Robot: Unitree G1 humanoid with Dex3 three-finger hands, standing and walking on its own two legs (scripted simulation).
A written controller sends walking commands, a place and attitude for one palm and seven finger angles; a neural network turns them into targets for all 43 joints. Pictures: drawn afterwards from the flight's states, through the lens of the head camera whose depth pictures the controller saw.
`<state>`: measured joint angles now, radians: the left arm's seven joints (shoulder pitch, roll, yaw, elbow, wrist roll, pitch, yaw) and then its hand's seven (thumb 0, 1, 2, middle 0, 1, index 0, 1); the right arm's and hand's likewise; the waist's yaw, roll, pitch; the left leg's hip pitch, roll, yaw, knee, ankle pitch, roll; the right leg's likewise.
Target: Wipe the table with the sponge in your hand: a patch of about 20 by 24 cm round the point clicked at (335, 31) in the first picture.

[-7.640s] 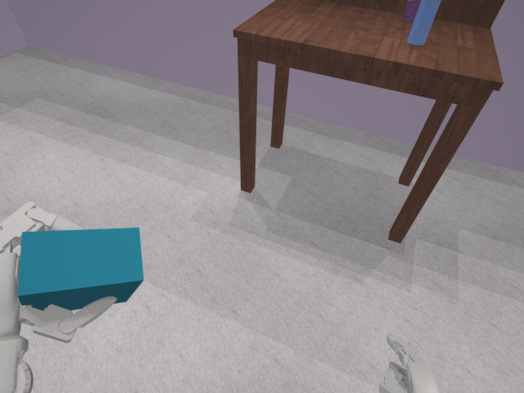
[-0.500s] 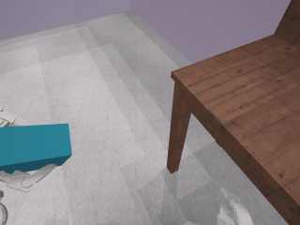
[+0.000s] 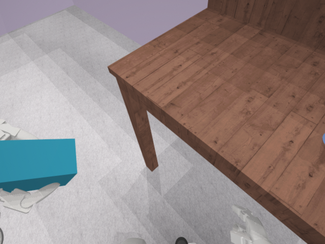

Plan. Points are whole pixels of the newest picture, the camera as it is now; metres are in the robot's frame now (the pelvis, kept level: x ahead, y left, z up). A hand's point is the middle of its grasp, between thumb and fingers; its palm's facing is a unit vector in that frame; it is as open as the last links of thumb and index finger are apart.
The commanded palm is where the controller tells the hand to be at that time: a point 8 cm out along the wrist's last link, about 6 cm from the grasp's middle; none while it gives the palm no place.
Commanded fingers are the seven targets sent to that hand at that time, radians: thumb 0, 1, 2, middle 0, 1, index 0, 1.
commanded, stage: turn to face it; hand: left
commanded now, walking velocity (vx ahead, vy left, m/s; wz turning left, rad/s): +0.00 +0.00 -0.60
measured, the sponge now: (47, 166) +0.22 +0.23 +0.15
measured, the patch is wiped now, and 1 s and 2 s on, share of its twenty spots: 0.00 0.00 0.00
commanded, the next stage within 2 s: come to a stop and stand still in 1.80 s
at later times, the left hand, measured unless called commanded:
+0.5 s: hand (114, 168) +0.22 +0.10 +0.15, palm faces +0.07 -0.88 -0.47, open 10.5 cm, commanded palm +0.16 +0.18 +0.18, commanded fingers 0.00 0.10 1.30 -1.20 -1.60 -1.20 -1.60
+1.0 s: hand (159, 207) +0.17 +0.02 +0.15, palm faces -0.12 -0.90 -0.43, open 10.5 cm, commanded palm +0.15 +0.08 +0.18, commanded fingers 0.00 0.10 1.30 -1.20 -1.60 -1.20 -1.60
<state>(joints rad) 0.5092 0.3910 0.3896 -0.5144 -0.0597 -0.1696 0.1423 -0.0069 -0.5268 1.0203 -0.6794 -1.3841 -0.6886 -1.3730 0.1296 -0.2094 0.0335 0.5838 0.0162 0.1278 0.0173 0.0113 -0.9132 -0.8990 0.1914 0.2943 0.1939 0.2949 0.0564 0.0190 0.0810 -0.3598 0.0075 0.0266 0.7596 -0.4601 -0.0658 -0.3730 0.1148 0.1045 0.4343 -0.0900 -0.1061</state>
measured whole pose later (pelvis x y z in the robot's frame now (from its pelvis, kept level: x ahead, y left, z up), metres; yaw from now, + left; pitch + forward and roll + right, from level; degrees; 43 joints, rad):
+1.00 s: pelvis -0.14 -0.05 -0.02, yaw -37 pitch -1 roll +1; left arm 0.43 0.33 0.33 -0.50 -0.02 -0.15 0.14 -0.01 -0.53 1.02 -0.68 -1.39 -0.69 -1.37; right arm 0.22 -0.15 0.04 0.51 0.02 -0.02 0.00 0.01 -0.91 -0.90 0.20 0.30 0.20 0.30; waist 0.07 0.04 0.09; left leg -0.27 0.21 0.18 0.66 -0.34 -0.11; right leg -0.36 -0.03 -0.07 0.75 -0.40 0.06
